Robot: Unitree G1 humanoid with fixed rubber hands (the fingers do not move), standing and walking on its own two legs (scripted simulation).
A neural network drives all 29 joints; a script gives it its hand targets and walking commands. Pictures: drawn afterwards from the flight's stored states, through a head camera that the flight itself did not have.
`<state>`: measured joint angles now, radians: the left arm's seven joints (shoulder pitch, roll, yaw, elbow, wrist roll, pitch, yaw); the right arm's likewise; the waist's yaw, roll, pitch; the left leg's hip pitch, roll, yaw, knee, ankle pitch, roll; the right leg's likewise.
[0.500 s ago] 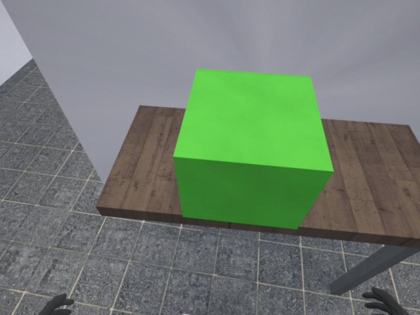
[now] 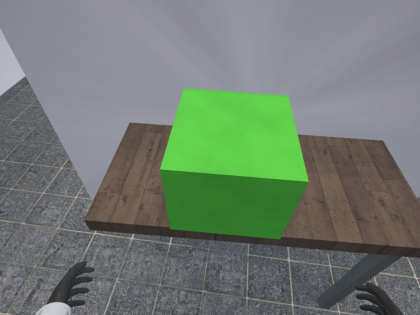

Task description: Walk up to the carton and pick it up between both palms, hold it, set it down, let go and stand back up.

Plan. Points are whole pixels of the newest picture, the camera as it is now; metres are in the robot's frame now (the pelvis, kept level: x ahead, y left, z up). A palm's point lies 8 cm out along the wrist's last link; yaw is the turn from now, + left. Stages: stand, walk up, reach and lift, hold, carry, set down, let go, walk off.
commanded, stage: reach and lift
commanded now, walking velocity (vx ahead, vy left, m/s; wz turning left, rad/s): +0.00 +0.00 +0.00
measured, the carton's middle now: (230, 161) +0.49 -0.02 +0.01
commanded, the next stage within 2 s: none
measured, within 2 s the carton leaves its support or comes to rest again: neither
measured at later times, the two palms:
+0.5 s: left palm (60, 291) +0.19 +0.29 -0.02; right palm out of the picture +0.17 -0.26 -0.03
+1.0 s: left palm (80, 279) +0.20 +0.25 +0.01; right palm (362, 290) +0.20 -0.24 +0.01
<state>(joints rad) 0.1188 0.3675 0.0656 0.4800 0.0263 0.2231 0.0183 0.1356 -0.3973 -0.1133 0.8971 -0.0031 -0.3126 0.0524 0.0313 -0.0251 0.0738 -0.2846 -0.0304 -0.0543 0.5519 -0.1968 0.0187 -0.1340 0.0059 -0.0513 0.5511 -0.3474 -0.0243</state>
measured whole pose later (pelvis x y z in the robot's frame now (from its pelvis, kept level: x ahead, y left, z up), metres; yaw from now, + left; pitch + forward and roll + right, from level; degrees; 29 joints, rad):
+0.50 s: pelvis +0.01 +0.01 +0.01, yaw -2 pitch -2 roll +0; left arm 0.22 0.35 0.06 0.47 -0.12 -0.09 0.03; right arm 0.19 -0.28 -0.07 0.75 0.06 -0.38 0.07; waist 0.03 -0.03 0.02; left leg -0.22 -0.02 -0.01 0.37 -0.12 0.02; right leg -0.09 0.01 0.00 0.38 -0.26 -0.02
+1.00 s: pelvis +0.02 +0.00 +0.01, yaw -3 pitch -1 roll +0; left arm 0.31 0.31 -0.01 0.34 -0.22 -0.33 0.04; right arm 0.25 -0.27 0.00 0.47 0.20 -0.40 0.06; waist 0.03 -0.03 0.01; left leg -0.21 -0.02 -0.01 0.35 -0.12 0.02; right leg -0.08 0.01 0.00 0.36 -0.26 -0.02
